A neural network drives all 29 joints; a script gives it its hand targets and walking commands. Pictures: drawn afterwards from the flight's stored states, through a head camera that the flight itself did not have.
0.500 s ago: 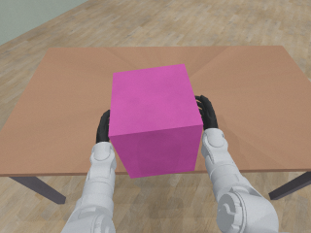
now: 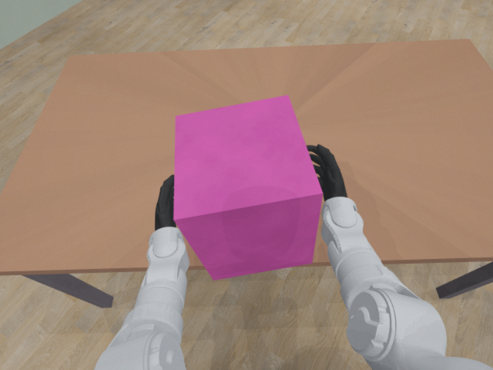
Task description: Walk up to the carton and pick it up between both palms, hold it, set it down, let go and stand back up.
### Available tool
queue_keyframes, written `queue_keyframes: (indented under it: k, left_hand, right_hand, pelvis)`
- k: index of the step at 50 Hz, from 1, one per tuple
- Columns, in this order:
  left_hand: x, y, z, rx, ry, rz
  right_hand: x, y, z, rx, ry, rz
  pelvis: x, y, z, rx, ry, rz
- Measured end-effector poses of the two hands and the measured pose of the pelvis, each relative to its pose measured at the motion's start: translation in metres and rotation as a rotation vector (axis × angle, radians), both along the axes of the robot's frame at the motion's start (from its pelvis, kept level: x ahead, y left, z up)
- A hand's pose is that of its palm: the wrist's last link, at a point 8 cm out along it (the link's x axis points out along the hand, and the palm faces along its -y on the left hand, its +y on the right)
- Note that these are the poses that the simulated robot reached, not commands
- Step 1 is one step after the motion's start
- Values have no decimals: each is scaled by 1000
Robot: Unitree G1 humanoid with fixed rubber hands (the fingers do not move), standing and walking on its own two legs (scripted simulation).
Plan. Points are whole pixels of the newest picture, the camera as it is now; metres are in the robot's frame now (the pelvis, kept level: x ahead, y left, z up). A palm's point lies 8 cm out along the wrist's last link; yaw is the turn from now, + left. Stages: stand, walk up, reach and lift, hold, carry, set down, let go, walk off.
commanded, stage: set down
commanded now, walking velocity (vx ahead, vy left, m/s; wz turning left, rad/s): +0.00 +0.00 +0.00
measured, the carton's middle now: (248, 194) +0.42 +0.05 -0.02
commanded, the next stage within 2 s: none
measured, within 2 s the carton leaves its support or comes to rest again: rests again in 1.26 s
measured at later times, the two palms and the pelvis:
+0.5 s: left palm (174, 227) +0.35 +0.18 -0.03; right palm (332, 193) +0.42 -0.10 +0.00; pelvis -0.02 +0.00 -0.01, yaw -1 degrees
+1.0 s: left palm (173, 227) +0.35 +0.18 -0.03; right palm (332, 194) +0.42 -0.10 +0.00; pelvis -0.02 +0.00 -0.01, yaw -1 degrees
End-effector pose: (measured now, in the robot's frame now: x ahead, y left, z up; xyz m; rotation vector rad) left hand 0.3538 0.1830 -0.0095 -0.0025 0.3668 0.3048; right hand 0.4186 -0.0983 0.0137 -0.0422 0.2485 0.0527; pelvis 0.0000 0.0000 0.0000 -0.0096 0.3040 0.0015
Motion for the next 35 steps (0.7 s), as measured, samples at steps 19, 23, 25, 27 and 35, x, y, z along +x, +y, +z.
queue_keyframes:
  k: [19, 23, 25, 27, 35]
  left_hand:
    - [0, -7, -13, -9, -11, 25]
    - [-1, -7, -16, -22, -23, 39]
    - [-2, -7, -17, -29, -28, 44]
    - [-3, -7, -17, -33, -32, 47]
    - [-3, -6, -18, -36, -39, 47]
  right_hand:
    - [4, -7, -19, 9, 1, 16]
    - [5, -6, -18, -1, -9, 27]
    - [5, -5, -17, -3, -12, 30]
    - [5, -5, -16, -4, -14, 33]
    - [5, -3, -15, -6, -14, 31]
  pelvis:
    - [-10, 0, -8, 7, 91, -24]
    - [-13, -2, -10, 7, 96, -29]
    - [-15, -3, -11, 8, 98, -28]
    - [-17, -5, -11, 8, 98, -26]
    - [-19, -7, -12, 10, 94, -19]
